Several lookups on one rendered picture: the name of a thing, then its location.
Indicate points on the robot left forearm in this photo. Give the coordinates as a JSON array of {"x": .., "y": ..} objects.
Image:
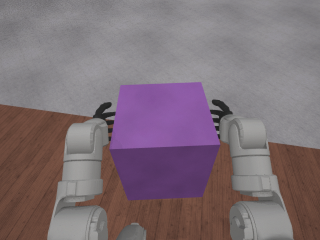
[{"x": 81, "y": 175}]

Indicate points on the robot right forearm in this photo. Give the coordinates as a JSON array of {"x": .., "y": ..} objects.
[{"x": 251, "y": 164}]

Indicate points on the left robot hand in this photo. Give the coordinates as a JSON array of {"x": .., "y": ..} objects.
[{"x": 99, "y": 114}]

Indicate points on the robot left thigh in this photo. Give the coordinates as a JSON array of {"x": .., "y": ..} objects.
[{"x": 132, "y": 232}]

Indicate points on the right robot hand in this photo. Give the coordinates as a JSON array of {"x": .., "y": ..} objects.
[{"x": 226, "y": 111}]

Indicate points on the carton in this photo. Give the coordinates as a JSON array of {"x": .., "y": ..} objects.
[{"x": 164, "y": 142}]

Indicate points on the left robot upper arm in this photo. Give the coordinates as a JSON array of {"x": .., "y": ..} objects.
[{"x": 87, "y": 222}]

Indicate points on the right robot upper arm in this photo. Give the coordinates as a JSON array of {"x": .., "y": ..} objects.
[{"x": 259, "y": 220}]

